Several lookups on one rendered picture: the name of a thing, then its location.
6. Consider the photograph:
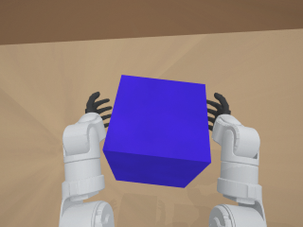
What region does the carton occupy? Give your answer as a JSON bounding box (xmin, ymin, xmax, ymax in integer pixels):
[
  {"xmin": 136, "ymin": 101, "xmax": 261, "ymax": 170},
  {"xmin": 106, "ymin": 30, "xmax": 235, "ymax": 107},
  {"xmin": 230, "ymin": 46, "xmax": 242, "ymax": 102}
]
[{"xmin": 102, "ymin": 75, "xmax": 211, "ymax": 188}]

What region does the robot right upper arm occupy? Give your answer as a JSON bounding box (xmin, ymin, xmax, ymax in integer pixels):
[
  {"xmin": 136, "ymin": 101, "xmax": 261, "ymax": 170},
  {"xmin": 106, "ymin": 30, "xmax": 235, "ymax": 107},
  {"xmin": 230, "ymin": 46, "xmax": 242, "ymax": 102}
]
[{"xmin": 208, "ymin": 203, "xmax": 266, "ymax": 227}]

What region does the robot left upper arm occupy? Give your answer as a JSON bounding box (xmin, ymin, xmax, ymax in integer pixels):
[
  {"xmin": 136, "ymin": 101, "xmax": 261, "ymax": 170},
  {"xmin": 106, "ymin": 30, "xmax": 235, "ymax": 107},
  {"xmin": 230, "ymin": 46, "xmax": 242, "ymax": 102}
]
[{"xmin": 59, "ymin": 201, "xmax": 115, "ymax": 227}]

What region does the right robot forearm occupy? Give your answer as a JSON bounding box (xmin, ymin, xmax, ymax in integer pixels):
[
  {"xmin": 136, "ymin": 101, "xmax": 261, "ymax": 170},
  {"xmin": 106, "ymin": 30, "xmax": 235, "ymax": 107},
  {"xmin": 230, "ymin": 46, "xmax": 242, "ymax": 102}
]
[{"xmin": 211, "ymin": 113, "xmax": 267, "ymax": 227}]

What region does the left robot hand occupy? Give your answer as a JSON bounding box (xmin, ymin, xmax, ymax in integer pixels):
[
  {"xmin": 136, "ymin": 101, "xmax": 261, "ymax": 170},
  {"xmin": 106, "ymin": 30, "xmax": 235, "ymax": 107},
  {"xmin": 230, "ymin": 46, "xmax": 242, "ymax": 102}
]
[{"xmin": 85, "ymin": 92, "xmax": 113, "ymax": 128}]

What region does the right robot hand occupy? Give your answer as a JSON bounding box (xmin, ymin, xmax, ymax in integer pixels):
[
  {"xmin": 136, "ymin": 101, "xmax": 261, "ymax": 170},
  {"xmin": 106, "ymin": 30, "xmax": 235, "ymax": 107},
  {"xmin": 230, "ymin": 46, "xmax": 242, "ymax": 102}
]
[{"xmin": 206, "ymin": 93, "xmax": 231, "ymax": 131}]

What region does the left robot forearm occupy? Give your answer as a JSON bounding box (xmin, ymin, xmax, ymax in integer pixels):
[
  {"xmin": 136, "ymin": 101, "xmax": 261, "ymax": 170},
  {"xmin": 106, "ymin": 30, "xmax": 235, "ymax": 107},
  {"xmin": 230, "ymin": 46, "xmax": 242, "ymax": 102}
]
[{"xmin": 59, "ymin": 113, "xmax": 107, "ymax": 227}]

